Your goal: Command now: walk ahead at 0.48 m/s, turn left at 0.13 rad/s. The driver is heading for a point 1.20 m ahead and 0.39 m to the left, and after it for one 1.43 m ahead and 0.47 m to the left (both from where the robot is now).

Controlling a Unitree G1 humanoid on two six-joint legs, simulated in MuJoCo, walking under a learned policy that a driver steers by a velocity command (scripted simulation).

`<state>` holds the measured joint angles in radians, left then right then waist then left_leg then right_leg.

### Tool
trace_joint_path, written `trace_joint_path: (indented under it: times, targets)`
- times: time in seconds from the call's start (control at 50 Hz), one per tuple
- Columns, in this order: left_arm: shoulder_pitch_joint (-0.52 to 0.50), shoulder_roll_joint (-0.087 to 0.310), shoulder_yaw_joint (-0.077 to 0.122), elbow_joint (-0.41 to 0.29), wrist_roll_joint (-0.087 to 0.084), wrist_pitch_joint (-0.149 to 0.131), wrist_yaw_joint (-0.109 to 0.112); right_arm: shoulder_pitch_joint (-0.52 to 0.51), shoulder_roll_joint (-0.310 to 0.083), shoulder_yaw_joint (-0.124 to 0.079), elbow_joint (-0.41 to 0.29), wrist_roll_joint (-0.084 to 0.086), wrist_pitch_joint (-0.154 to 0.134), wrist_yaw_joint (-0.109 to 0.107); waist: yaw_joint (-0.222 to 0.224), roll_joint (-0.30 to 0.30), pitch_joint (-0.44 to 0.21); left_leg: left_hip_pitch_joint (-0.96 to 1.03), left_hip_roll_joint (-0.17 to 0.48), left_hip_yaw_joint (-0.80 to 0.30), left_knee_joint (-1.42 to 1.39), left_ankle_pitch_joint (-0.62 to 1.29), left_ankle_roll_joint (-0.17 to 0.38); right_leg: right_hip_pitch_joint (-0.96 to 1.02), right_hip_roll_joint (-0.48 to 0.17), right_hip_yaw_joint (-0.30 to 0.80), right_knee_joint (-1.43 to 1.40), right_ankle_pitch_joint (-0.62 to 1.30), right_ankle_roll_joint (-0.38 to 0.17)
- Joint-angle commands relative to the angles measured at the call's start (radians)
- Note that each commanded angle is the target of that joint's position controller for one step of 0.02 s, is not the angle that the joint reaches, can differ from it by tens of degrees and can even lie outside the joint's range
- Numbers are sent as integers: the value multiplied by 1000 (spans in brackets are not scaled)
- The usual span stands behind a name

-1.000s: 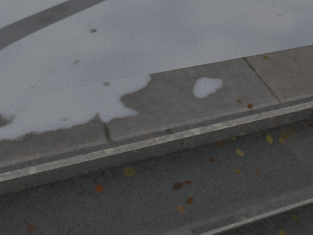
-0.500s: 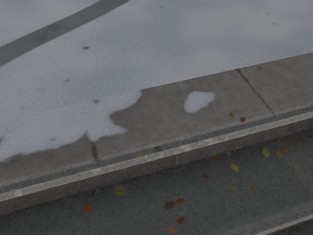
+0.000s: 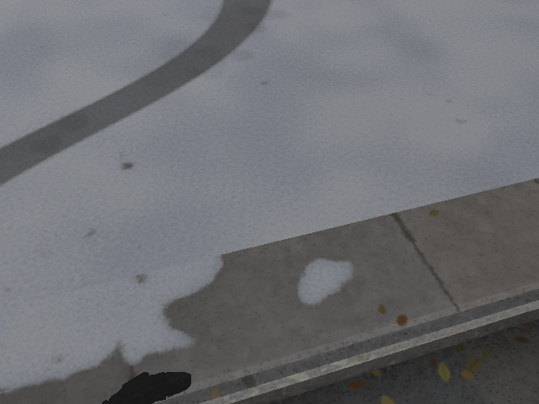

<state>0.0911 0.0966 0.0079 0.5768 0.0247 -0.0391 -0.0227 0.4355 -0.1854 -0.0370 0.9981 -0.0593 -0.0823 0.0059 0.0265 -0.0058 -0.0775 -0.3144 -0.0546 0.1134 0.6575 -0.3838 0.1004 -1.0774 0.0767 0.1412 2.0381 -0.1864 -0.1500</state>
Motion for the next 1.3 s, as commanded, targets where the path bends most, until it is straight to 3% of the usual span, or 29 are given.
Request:
trace_joint_path:
  times: [0.02,0.08,0.12,0.16,0.2,0.28,0.3,0.32,0.34,0.36,0.38,0.42,0.44,0.58,0.64,0.72,0.76,0.8,0.84,0.86,0.88,0.9,0.92,0.96,1.0,1.12,1.18,1.26,1.3]
  targets:
    - [-65,113,-11,-35,-9,13,-65,-77,-74,10,22,-85,-24,83,54,136,111,-247,171,-210,-424,54,84,-118,-70,-109,-9,89,-107]
    - [-159,42,-76,-39,27,25,-53,173,-12,37,119,-73,2,84,-37,8,21,158,237,-372,-391,30,143,-513,-151,-112,-70,65,-86]
    - [-312,70,-72,-61,7,55,-23,270,14,57,155,-88,-9,116,-114,80,58,153,250,-392,-451,16,161,-542,-208,-168,-190,138,-66]
    - [-549,31,-88,-114,46,62,-38,283,58,77,166,-63,-10,143,-150,120,81,-142,267,-373,-601,171,194,-199,-220,-261,-371,49,-77]
    - [-477,-1,-98,-83,47,61,-59,154,11,77,100,-14,-36,139,-71,174,5,-220,267,-264,-574,610,170,184,-156,-324,-486,-33,-57]
    - [-230,164,-40,-5,29,58,-46,116,-232,-8,64,36,-57,112,59,245,-160,302,301,-216,-271,1669,80,449,-10,-304,-1013,-186,-4]
    - [37,203,-11,78,34,48,-20,127,-158,-7,61,-15,-52,100,122,90,-425,66,271,-241,69,1496,28,941,-129,-56,-1027,246,-109]
    - [317,265,-9,161,15,29,-12,271,31,45,20,-74,-53,114,105,-355,-716,-338,40,-320,392,366,11,1425,-442,578,-1401,276,-335]
    - [427,330,23,186,21,11,2,151,-35,3,44,0,-33,131,201,-336,-430,-588,-37,-490,1023,383,4,1187,-486,933,-1637,-140,-290]
    - [342,335,24,259,14,-25,-7,39,-36,-15,32,18,-35,129,147,-215,-145,-746,-31,-485,1290,467,13,944,-434,748,-1633,-352,-187]
    - [201,289,23,292,-6,-43,-24,23,-22,-14,26,18,-33,119,55,-114,-96,-788,-18,-412,1462,435,24,836,-425,557,-1577,-197,-198]
    - [91,31,-37,356,8,-27,-35,-95,21,11,-26,3,-8,100,-45,98,-131,-808,42,-370,1458,398,96,789,-416,276,-1563,39,-134]
    - [68,-24,-49,375,20,-26,-29,-109,60,25,-30,10,9,102,-86,66,-111,-817,66,-371,1416,425,124,742,-385,187,-1582,114,-87]
    - [285,18,-50,528,111,-37,-17,-416,71,83,-147,49,17,115,-77,-3,51,-1169,75,-232,1649,217,247,808,-328,-163,-1787,77,-51]
    - [386,46,-66,559,144,-45,-29,-570,7,90,-224,60,19,96,-37,33,9,-1162,112,-179,1277,371,235,915,-291,-267,-1835,58,-6]
    - [512,91,-69,579,113,-45,-51,-800,12,87,-310,55,83,90,33,-68,46,-1063,138,6,966,181,156,990,-380,-322,-1976,390,-25]
    - [427,194,-59,527,75,-89,-65,-702,9,69,-309,55,103,99,-93,-119,0,-579,45,89,861,165,117,795,-372,-436,-1913,1242,-19]
    - [426,315,-19,504,31,-114,-53,-559,-37,45,-266,52,92,99,-137,-172,-6,-534,-47,87,623,-19,66,1069,-426,-425,-1762,1545,-1]
    - [360,359,13,470,68,-105,-56,-289,-109,1,-185,47,63,66,-200,-183,-110,-146,-90,-2,493,197,103,987,-411,-411,-1456,1665,38]
    - [431,278,6,444,116,-109,-57,-117,-151,-10,-140,62,63,44,-193,-34,-299,283,-30,-301,380,303,191,663,-329,-317,-1168,1288,95]
    - [396,176,-10,451,107,-86,-97,91,-184,-22,-41,1,75,32,-216,145,-334,456,107,-702,14,230,272,382,-109,-253,-820,44,116]
    - [330,144,1,407,42,-69,-105,108,-226,-55,-36,-14,56,29,-230,99,-220,286,174,-895,-163,-6,247,271,-36,18,-418,65,79]
    - [253,100,0,391,35,-75,-87,3,-187,-43,-29,1,21,23,-176,67,-91,86,172,-859,-156,-103,242,174,-46,98,-218,134,62]
    - [148,70,-17,314,79,-83,-44,-140,-43,1,-11,25,-6,28,-64,25,-35,-75,147,-797,-143,-31,267,87,-24,110,-55,93,28]
    - [119,82,-19,262,68,-58,-24,-249,25,39,8,5,-12,50,50,-80,-39,-171,112,-665,-170,106,228,42,-52,75,-135,113,8]
    - [-63,156,-10,154,54,-66,1,-194,-53,23,-42,-11,-90,22,-10,13,-31,-272,45,-394,-269,341,132,280,-193,-79,-716,97,136]
    - [-194,84,-31,97,34,-35,-16,-112,-93,2,-56,60,-93,42,-53,57,26,-363,59,-406,-322,309,128,623,-172,-163,-1147,54,227]
    - [-243,192,7,81,18,-39,-9,-10,-171,-38,-44,45,-71,61,-72,92,56,49,180,-549,-197,493,129,589,-113,-180,-1477,146,179]
    - [-18,275,49,138,-8,-80,22,-12,-110,-31,-54,13,-74,65,1,37,-137,52,91,-471,80,683,25,960,-180,-137,-1434,266,30]
